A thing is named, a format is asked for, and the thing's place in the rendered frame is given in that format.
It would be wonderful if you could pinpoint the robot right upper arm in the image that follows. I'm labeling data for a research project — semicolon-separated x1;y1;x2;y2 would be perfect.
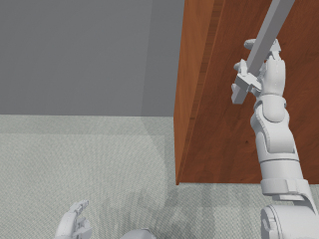
260;204;319;239

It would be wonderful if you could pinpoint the robot left hand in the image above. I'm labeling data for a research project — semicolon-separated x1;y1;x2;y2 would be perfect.
54;199;93;239

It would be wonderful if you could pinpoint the robot left thigh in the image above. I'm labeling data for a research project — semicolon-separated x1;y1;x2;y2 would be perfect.
121;229;157;239

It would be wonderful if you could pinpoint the handle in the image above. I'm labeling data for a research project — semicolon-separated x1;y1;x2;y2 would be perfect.
231;0;295;105

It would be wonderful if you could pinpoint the robot right hand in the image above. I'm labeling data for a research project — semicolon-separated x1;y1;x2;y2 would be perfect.
233;39;286;100

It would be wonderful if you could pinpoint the wardrobe door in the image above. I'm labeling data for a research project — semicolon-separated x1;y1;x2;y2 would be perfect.
179;0;319;185

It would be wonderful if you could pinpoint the right robot forearm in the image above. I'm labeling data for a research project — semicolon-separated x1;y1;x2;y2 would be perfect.
250;95;319;220

